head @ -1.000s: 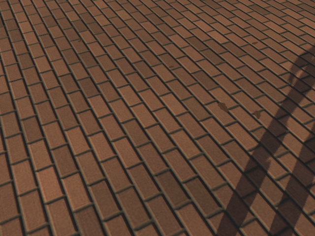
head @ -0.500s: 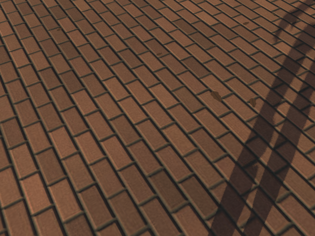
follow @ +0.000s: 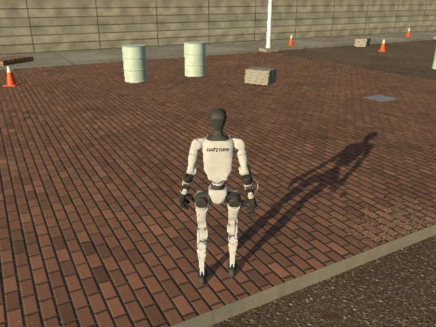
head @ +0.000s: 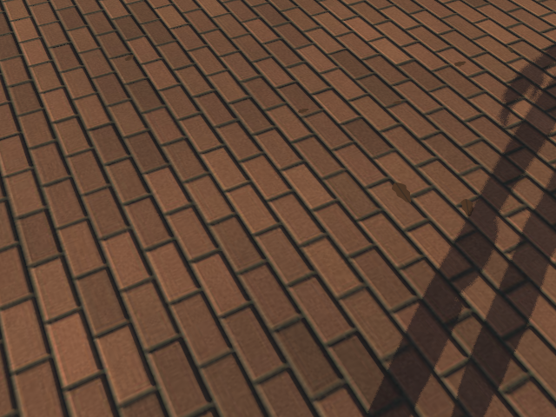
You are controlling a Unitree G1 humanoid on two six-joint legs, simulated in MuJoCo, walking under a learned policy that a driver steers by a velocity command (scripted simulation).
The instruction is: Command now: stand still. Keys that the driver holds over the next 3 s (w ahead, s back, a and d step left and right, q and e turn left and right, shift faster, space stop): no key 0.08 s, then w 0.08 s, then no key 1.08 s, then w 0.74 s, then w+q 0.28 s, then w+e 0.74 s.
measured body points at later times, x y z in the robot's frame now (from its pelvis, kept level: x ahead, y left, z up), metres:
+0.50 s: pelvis +0.04 -0.02 +0.00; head +0.06 -0.02 +0.44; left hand +0.11 +0.23 -0.15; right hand +0.05 -0.26 -0.16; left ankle -0.05 +0.12 -0.74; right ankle +0.05 -0.11 -0.74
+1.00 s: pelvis +0.01 -0.02 +0.00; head +0.03 -0.02 +0.45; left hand +0.07 +0.23 -0.15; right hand -0.02 -0.25 -0.16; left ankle -0.05 +0.12 -0.74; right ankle +0.05 -0.11 -0.74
